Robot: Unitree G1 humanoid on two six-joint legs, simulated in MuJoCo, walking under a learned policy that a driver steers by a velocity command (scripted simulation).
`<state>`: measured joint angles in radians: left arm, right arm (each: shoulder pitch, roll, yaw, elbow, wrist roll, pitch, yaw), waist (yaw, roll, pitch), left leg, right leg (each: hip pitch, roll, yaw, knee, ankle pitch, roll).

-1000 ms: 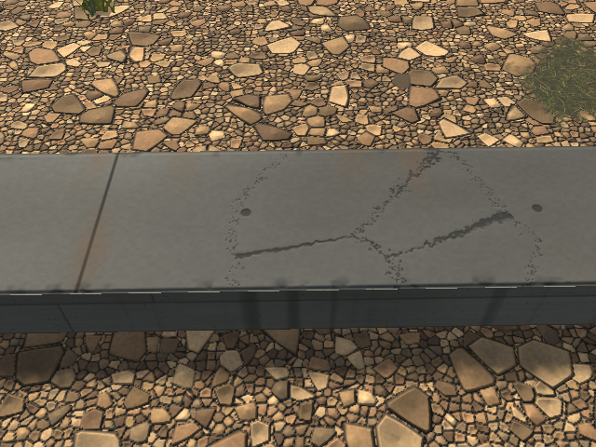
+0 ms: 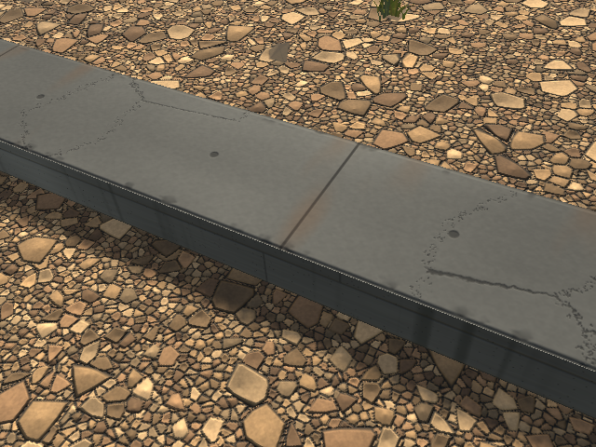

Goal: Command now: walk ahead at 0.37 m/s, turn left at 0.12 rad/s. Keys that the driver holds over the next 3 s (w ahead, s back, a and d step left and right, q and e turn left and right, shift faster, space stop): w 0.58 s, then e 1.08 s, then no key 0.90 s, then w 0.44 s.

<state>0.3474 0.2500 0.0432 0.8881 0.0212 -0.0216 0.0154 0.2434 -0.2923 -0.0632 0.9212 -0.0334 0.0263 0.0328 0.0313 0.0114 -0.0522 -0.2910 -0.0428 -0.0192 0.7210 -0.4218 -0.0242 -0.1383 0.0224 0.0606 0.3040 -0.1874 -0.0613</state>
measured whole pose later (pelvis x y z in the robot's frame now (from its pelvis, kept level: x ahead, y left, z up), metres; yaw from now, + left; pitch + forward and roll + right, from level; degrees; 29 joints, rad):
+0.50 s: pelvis +0.19 +0.01 -0.03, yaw +1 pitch +2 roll +1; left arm 0.01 0.24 0.03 0.77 0.03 -0.04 -0.04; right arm 0.47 -0.21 -0.01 1.05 -0.02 -0.08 -0.01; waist -0.06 -0.02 0.05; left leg 0.20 -0.05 -0.01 0.16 -0.38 0.04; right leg -0.56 -0.01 -0.09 0.59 -0.12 -0.08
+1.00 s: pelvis +0.40 +0.00 -0.02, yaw -10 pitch +0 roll -1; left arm 0.34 0.24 0.05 0.95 0.02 -0.02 0.01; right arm 0.07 -0.22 -0.01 0.87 -0.01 -0.02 -0.03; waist 0.07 0.02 0.07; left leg -0.45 -0.01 -0.03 0.64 -0.20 -0.01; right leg -0.14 0.13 0.08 0.45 -0.30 -0.08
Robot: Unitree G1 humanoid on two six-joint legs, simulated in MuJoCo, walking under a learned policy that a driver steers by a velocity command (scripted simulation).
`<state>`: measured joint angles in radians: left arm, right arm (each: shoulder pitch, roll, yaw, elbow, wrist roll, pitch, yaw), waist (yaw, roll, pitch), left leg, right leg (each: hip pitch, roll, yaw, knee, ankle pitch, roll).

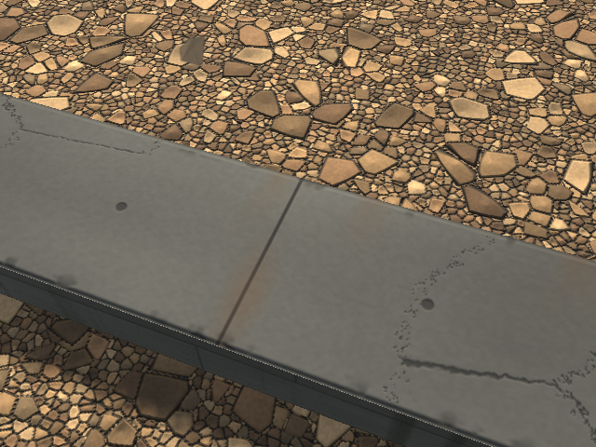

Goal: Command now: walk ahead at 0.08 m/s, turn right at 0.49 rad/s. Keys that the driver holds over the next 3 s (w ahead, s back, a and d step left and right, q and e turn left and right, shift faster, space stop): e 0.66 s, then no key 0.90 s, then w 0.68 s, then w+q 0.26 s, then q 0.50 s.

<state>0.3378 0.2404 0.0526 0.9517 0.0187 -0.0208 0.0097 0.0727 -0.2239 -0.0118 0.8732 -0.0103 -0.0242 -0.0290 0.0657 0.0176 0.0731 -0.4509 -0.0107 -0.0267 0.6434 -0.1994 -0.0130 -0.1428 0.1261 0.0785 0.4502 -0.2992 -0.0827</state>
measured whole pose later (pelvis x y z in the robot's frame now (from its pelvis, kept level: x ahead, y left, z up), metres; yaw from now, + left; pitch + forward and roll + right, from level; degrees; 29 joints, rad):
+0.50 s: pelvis +0.01 +0.00 -0.01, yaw -18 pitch -1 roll +1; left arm 0.15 0.27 0.06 0.81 0.02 0.06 -0.03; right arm 0.19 -0.30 -0.05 0.84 -0.03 0.02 -0.02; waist -0.01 0.02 0.07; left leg -0.32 0.11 0.23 0.59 -0.27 0.00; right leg -0.23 0.01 -0.03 0.56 -0.34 -0.04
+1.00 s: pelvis +0.01 +0.00 +0.00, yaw -29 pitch -1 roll +0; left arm 0.19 0.27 0.02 0.87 0.02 0.02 0.02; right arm 0.18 -0.26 -0.03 0.85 -0.02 0.03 -0.04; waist 0.01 -0.02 0.06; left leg -0.17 -0.02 -0.01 0.43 -0.24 0.02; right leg -0.22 0.11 0.13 0.48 -0.23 -0.05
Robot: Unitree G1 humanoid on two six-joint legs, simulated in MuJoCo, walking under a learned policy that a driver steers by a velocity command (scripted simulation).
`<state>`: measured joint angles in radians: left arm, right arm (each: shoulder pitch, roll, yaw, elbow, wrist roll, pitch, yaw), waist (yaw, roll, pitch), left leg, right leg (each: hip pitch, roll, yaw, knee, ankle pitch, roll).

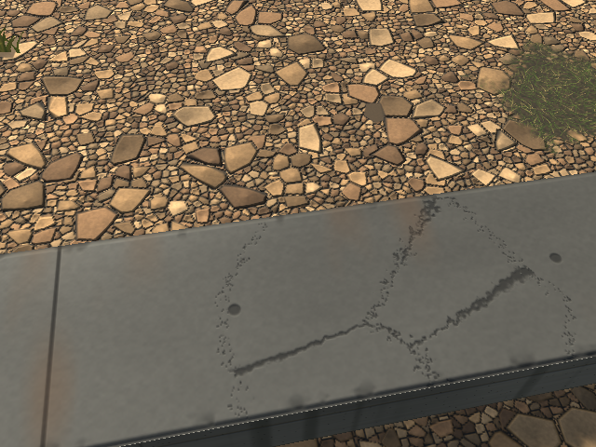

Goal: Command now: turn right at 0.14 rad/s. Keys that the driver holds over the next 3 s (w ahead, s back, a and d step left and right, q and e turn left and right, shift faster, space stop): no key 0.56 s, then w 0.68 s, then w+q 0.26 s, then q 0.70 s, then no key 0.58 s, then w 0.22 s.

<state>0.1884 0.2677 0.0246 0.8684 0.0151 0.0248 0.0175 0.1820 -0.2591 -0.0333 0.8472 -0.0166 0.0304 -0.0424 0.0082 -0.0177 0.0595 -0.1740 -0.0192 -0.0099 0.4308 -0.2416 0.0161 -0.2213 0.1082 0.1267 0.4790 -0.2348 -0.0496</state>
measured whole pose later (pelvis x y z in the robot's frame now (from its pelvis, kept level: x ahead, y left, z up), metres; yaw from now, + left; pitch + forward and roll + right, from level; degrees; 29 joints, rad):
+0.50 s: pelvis +0.00 +0.01 +0.01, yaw +0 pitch -2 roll +0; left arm 0.20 0.24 0.00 1.11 0.01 0.00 0.03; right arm 0.20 -0.24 0.00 1.02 -0.01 0.00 -0.03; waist 0.00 0.00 0.05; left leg -0.12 -0.03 -0.01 0.37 -0.21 0.03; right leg -0.12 0.05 0.10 0.35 -0.19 -0.01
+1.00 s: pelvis +0.09 -0.03 +0.01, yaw +0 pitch +0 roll +0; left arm 0.40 0.20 0.02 1.12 0.02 -0.09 0.01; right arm 0.23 -0.24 -0.04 1.02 -0.04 -0.05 0.02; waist 0.02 0.03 0.01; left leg -0.44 0.02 0.03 0.99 -0.32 0.06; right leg -0.02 0.07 -0.01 0.29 -0.27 -0.07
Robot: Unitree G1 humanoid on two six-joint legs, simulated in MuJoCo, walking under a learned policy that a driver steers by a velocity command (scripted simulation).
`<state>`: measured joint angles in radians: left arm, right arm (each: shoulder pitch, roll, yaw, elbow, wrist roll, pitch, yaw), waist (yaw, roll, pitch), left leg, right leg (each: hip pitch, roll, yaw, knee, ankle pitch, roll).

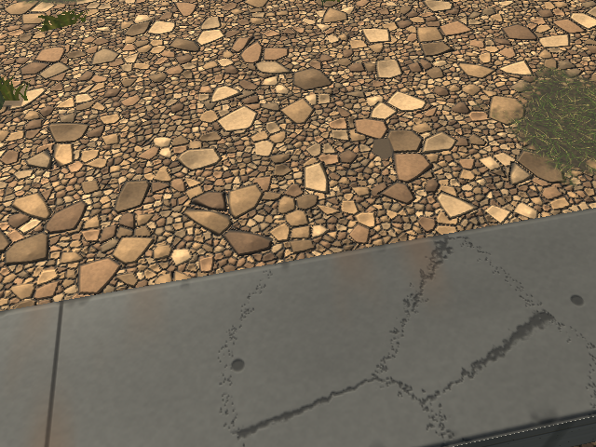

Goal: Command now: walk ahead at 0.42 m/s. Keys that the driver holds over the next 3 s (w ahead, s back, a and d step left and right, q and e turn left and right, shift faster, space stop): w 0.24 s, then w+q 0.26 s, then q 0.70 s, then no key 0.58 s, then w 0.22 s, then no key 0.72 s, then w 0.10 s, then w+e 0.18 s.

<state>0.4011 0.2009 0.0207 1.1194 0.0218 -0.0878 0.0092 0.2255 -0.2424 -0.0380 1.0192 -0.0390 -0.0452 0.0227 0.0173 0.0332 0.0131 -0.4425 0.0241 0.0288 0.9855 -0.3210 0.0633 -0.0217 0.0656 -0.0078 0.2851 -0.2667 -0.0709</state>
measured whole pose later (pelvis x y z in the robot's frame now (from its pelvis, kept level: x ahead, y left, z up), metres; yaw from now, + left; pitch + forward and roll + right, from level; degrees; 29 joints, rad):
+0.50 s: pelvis +0.23 +0.02 -0.01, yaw +5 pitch +2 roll +1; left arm 0.10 0.15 -0.01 0.80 0.06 -0.03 0.00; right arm 0.53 -0.14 -0.01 1.14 -0.02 -0.07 0.00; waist -0.04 -0.05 -0.01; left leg -0.20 -0.11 0.01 0.44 -0.28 0.12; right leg -1.05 -0.07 -0.02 1.90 -0.36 -0.05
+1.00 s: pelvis +0.45 -0.03 +0.14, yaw +22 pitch +1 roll +0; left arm 0.25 0.19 0.06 0.84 0.04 -0.05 0.03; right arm 0.07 -0.24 -0.07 0.62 -0.04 0.03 -0.04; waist -0.02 0.05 0.06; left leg -0.84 -0.02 -0.04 1.50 -0.18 0.04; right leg -0.44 -0.08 -0.24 0.71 -0.29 -0.07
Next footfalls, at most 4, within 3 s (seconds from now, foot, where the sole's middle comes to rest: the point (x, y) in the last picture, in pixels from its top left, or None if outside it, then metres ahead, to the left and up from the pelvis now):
0.24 left None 0.24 0.08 -0.78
0.70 right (369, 386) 0.58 -0.08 -0.61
1.28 left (262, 411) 0.52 0.14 -0.61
1.66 right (350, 350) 0.66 -0.04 -0.61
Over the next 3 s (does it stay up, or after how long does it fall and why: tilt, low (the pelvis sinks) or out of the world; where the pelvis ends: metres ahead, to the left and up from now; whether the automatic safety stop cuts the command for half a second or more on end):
stays up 0.76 0.14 0.16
